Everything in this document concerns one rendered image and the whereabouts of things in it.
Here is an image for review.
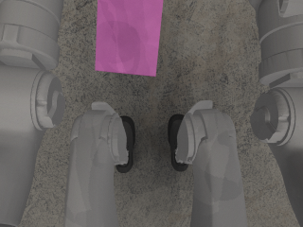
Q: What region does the left robot shin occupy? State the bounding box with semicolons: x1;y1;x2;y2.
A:
70;101;129;166

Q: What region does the robot left thigh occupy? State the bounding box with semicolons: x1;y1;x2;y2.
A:
63;110;125;227

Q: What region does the carton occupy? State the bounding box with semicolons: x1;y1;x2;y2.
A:
95;0;164;77

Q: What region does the right robot forearm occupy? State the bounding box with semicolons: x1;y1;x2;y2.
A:
248;0;303;89

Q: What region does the left robot forearm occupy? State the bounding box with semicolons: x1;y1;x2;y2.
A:
0;0;64;70

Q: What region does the robot left upper arm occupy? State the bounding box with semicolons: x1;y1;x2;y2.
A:
0;64;66;227

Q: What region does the robot right upper arm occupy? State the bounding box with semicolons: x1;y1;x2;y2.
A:
250;87;303;227

